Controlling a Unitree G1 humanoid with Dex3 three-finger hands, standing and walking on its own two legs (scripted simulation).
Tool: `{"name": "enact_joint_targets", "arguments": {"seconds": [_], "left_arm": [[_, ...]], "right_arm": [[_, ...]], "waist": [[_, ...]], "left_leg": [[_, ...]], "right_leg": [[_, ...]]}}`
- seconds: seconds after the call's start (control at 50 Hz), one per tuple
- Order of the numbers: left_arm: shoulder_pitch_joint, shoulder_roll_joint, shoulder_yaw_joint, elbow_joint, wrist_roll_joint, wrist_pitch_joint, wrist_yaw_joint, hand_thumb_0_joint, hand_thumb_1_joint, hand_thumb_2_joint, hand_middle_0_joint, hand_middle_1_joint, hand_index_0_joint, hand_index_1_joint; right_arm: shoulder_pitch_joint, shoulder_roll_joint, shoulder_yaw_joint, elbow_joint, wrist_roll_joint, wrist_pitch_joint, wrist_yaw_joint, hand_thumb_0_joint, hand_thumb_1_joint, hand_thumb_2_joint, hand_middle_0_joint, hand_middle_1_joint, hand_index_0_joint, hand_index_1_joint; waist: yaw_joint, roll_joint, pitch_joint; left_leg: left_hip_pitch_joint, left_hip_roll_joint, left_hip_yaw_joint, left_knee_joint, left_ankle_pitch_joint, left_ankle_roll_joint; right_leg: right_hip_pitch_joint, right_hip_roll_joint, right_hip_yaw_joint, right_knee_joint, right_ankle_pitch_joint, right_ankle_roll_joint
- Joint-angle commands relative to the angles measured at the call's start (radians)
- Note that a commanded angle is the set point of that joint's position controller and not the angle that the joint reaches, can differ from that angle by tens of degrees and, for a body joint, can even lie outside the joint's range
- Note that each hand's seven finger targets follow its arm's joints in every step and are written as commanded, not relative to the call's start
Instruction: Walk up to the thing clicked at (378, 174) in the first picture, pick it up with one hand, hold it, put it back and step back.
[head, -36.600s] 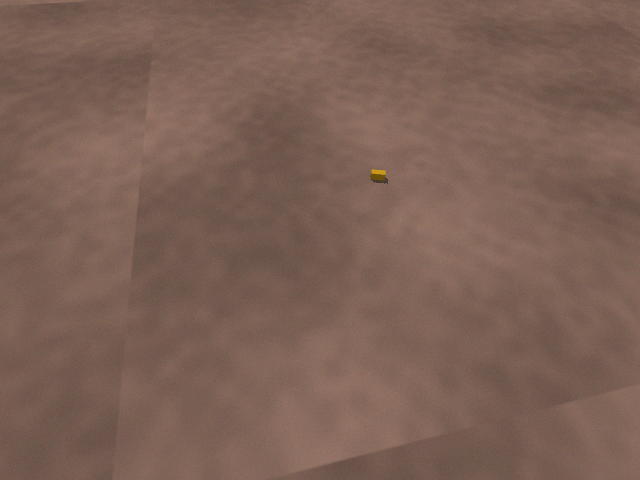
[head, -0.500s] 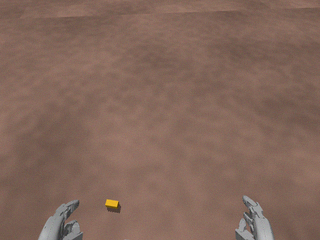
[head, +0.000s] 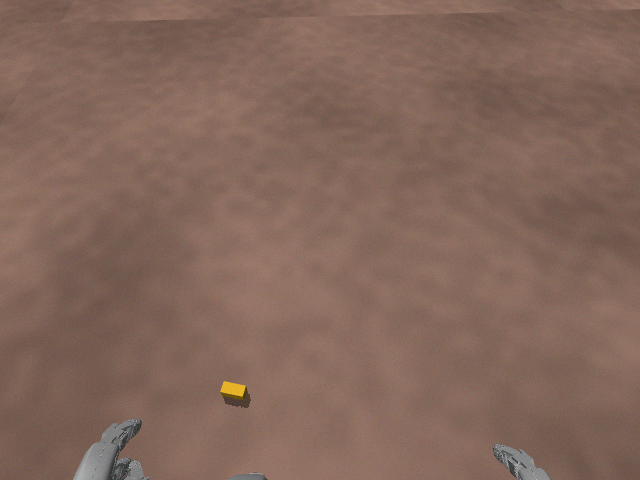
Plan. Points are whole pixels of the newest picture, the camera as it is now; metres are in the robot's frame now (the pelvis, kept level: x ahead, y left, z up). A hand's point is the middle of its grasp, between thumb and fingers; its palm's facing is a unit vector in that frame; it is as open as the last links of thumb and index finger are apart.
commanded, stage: stand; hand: left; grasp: from above
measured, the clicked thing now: (233, 390) +0.44 +0.24 -0.72
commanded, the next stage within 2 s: none
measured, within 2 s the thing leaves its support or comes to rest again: neither
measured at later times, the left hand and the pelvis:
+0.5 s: hand out of the picture +0.03 +0.24 -0.13, palm faces +0.02 -0.94 -0.33, open 7.4 cm; pelvis -0.01 +0.01 +0.03, yaw -1 degrees
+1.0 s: hand out of the picture +0.06 +0.23 -0.13, palm faces -0.01 -0.95 -0.32, open 7.4 cm; pelvis +0.00 +0.00 +0.04, yaw -1 degrees
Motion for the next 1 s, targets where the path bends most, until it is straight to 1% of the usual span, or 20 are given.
{"name": "enact_joint_targets", "arguments": {"seconds": [0.0,0.02,0.12,0.18,0.22,0.3,0.36,0.4,0.46,0.48,0.54,0.62,0.68,0.72,0.76,0.78,0.8,0.88,0.96,0.98], "left_arm": [[-0.048,0.143,0.058,0.024,-0.007,-0.073,0.014,0.0,0.899,0.9,-0.2,-0.3,-0.2,-0.3],[-0.049,0.142,0.056,0.053,-0.005,-0.077,0.016,0.0,0.899,0.9,-0.2,-0.3,-0.2,-0.3],[-0.049,0.134,0.05,0.179,-0.012,-0.079,0.014,0.0,0.899,0.9,-0.2,-0.3,-0.2,-0.3],[-0.044,0.133,0.048,0.245,-0.016,-0.081,0.011,0.0,0.899,0.9,-0.2,-0.3,-0.2,-0.3],[-0.044,0.138,0.047,0.284,-0.017,-0.081,0.009,0.0,0.899,0.9,-0.2,-0.3,-0.2,-0.3],[-0.043,0.143,0.043,0.345,-0.016,-0.086,0.006,0.0,0.899,0.9,-0.2,-0.3,-0.2,-0.3],[-0.036,0.146,0.039,0.382,-0.014,-0.093,0.007,0.0,0.899,0.9,-0.2,-0.3,-0.2,-0.3],[-0.05,0.153,0.038,0.395,-0.015,-0.093,0.007,0.0,0.899,0.9,-0.2,-0.3,-0.2,-0.3],[-0.065,0.163,0.037,0.416,-0.015,-0.089,0.007,0.0,0.899,0.9,-0.2,-0.3,-0.2,-0.3],[-0.056,0.162,0.036,0.422,-0.015,-0.092,0.007,0.0,0.899,0.9,-0.2,-0.3,-0.2,-0.3],[-0.061,0.169,0.033,0.436,-0.012,-0.09,0.006,0.0,0.899,0.9,-0.2,-0.3,-0.2,-0.3],[-0.063,0.17,0.031,0.45,-0.017,-0.092,0.005,0.0,0.899,0.9,-0.2,-0.3,-0.2,-0.3],[-0.076,0.18,0.032,0.454,-0.022,-0.093,0.004,0.0,0.899,0.9,-0.2,-0.3,-0.2,-0.3],[-0.077,0.181,0.03,0.46,-0.022,-0.093,0.002,0.0,0.899,0.9,-0.2,-0.3,-0.2,-0.3],[-0.081,0.176,0.029,0.462,-0.024,-0.096,0.002,0.0,0.899,0.9,-0.2,-0.3,-0.2,-0.3],[-0.083,0.18,0.028,0.467,-0.024,-0.095,0.002,0.0,0.899,0.9,-0.2,-0.3,-0.2,-0.3],[-0.083,0.177,0.028,0.47,-0.025,-0.095,0.001,0.0,0.899,0.9,-0.2,-0.3,-0.2,-0.3],[-0.088,0.178,0.026,0.48,-0.027,-0.091,-0.002,0.0,0.899,0.9,-0.2,-0.3,-0.2,-0.3],[-0.097,0.177,0.024,0.483,-0.029,-0.092,-0.002,0.0,0.899,0.9,-0.2,-0.3,-0.2,-0.3],[-0.102,0.175,0.024,0.481,-0.028,-0.093,-0.001,0.0,0.899,0.9,-0.2,-0.3,-0.2,-0.3]], "right_arm": [[-0.023,-0.14,-0.057,-0.039,0.003,-0.021,-0.004,0.0,-0.9,-0.9,0.2,0.3,0.2,0.3],[-0.028,-0.143,-0.059,-0.025,0.003,-0.019,-0.003,0.0,-0.9,-0.9,0.2,0.3,0.2,0.3],[-0.04,-0.162,-0.055,0.04,0.006,-0.005,-0.013,0.0,-0.9,-0.9,0.2,0.3,0.2,0.3],[-0.034,-0.174,-0.053,0.08,0.01,-0.003,-0.016,0.0,-0.9,-0.9,0.2,0.3,0.2,0.3],[-0.036,-0.182,-0.054,0.102,0.014,0.002,-0.017,0.0,-0.9,-0.9,0.2,0.3,0.2,0.3],[-0.04,-0.186,-0.054,0.14,0.02,0.003,-0.018,0.0,-0.9,-0.9,0.2,0.3,0.2,0.3],[-0.039,-0.177,-0.052,0.165,0.025,0.005,-0.017,0.0,-0.9,-0.9,0.2,0.3,0.2,0.3],[-0.025,-0.18,-0.051,0.179,0.025,0.007,-0.016,0.0,-0.9,-0.9,0.2,0.3,0.2,0.3],[-0.026,-0.183,-0.051,0.195,0.026,0.016,-0.013,0.0,-0.9,-0.9,0.2,0.3,0.2,0.3],[-0.034,-0.181,-0.049,0.196,0.025,0.016,-0.011,0.0,-0.9,-0.9,0.2,0.3,0.2,0.3],[-0.035,-0.183,-0.049,0.205,0.026,0.02,-0.007,0.0,-0.9,-0.9,0.2,0.3,0.2,0.3],[-0.036,-0.186,-0.047,0.215,0.029,0.018,-0.006,0.0,-0.9,-0.9,0.2,0.3,0.2,0.3],[-0.028,-0.184,-0.042,0.229,0.029,0.018,-0.006,0.0,-0.9,-0.9,0.2,0.3,0.2,0.3],[-0.04,-0.192,-0.041,0.227,0.03,0.017,-0.005,0.0,-0.9,-0.9,0.2,0.3,0.2,0.3],[-0.042,-0.197,-0.039,0.231,0.032,0.013,-0.006,0.0,-0.9,-0.9,0.2,0.3,0.2,0.3],[-0.046,-0.192,-0.036,0.234,0.032,0.014,-0.006,0.0,-0.9,-0.9,0.2,0.3,0.2,0.3],[-0.037,-0.194,-0.034,0.239,0.033,0.014,-0.008,0.0,-0.9,-0.9,0.2,0.3,0.2,0.3],[-0.038,-0.191,-0.026,0.248,0.034,0.014,-0.008,0.0,-0.9,-0.9,0.2,0.3,0.2,0.3],[-0.041,-0.198,-0.025,0.253,0.036,0.015,-0.009,0.0,-0.9,-0.9,0.2,0.3,0.2,0.3],[-0.047,-0.208,-0.027,0.249,0.037,0.012,-0.009,0.0,-0.9,-0.9,0.2,0.3,0.2,0.3]], "waist": [[-0.009,0.01,-0.147],[-0.005,0.018,-0.133],[-0.002,0.056,-0.036],[-0.002,0.075,-0.025],[-0.003,0.062,0.013],[-0.002,0.055,0.011],[-0.004,0.013,0.012],[-0.013,0.018,0.001],[-0.017,0.013,0.053],[-0.011,0.003,0.033],[-0.016,0.011,0.064],[-0.017,0.01,0.024],[-0.016,0.026,0.014],[-0.015,0.026,0.019],[-0.017,0.033,-0.003],[-0.014,0.018,0.016],[-0.018,0.032,-0.004],[-0.014,0.029,0.003],[-0.016,0.014,0.004],[-0.02,0.025,-0.028]], "left_leg": [[0.183,0.049,-0.066,-0.167,0.237,0.048],[0.165,0.055,-0.081,-0.186,0.259,0.049],[0.166,0.089,-0.124,-0.336,0.15,0.047],[0.185,0.105,-0.146,-0.415,0.126,0.043],[0.17,0.1,-0.143,-0.449,0.076,0.034],[0.217,0.104,-0.136,-0.482,0.088,0.027],[0.258,0.095,-0.113,-0.465,0.158,0.024],[0.283,0.096,-0.107,-0.477,0.147,0.021],[0.234,0.094,-0.112,-0.504,0.06,0.02],[0.263,0.09,-0.102,-0.487,0.103,0.019],[0.234,0.09,-0.106,-0.501,0.049,0.017],[0.287,0.096,-0.095,-0.487,0.113,0.017],[0.271,0.102,-0.098,-0.497,0.11,0.017],[0.259,0.099,-0.095,-0.5,0.109,0.016],[0.3,0.108,-0.088,-0.488,0.19,0.019],[0.284,0.104,-0.091,-0.49,0.187,0.016],[0.304,0.109,-0.085,-0.489,0.194,0.02],[0.284,0.109,-0.09,-0.515,0.175,0.02],[0.305,0.11,-0.08,-0.495,0.237,0.016],[0.333,0.115,-0.075,-0.481,0.296,0.019]], "right_leg": [[0.086,-0.072,0.093,-0.205,0.268,-0.064],[0.118,-0.067,0.08,-0.214,0.289,-0.059],[0.146,-0.049,0.064,-0.291,0.218,-0.047],[0.191,-0.044,0.054,-0.315,0.218,-0.042],[0.21,-0.046,0.059,-0.355,0.193,-0.043],[0.23,-0.052,0.06,-0.399,0.206,-0.039],[0.236,-0.066,0.073,-0.434,0.232,-0.038],[0.231,-0.065,0.077,-0.457,0.214,-0.035],[0.221,-0.06,0.079,-0.48,0.134,-0.031],[0.227,-0.068,0.084,-0.493,0.142,-0.034],[0.206,-0.062,0.083,-0.506,0.082,-0.029],[0.213,-0.074,0.098,-0.515,0.125,-0.036],[0.242,-0.073,0.092,-0.505,0.161,-0.036],[0.245,-0.07,0.092,-0.511,0.145,-0.035],[0.252,-0.079,0.094,-0.5,0.233,-0.038],[0.243,-0.075,0.09,-0.505,0.21,-0.035],[0.258,-0.08,0.094,-0.503,0.245,-0.038],[0.268,-0.072,0.086,-0.498,0.244,-0.037],[0.262,-0.078,0.09,-0.505,0.269,-0.037],[0.276,-0.084,0.089,-0.497,0.336,-0.037]]}}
